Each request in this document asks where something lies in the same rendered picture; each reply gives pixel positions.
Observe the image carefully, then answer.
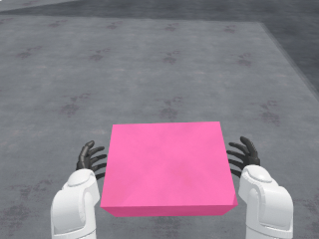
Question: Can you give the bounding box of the left robot forearm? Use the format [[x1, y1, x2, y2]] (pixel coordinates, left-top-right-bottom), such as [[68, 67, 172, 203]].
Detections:
[[50, 168, 100, 239]]

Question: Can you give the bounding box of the robot left hand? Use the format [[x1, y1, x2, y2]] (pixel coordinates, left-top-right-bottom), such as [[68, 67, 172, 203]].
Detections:
[[76, 140, 107, 180]]

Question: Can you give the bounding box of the right robot forearm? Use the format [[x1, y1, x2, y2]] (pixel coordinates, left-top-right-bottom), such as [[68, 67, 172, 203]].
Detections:
[[238, 164, 294, 239]]

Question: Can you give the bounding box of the carton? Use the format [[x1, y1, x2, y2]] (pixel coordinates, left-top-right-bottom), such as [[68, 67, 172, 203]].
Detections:
[[100, 121, 238, 217]]

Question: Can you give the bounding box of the robot right hand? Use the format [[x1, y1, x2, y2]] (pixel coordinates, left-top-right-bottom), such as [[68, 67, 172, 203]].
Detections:
[[226, 136, 260, 178]]

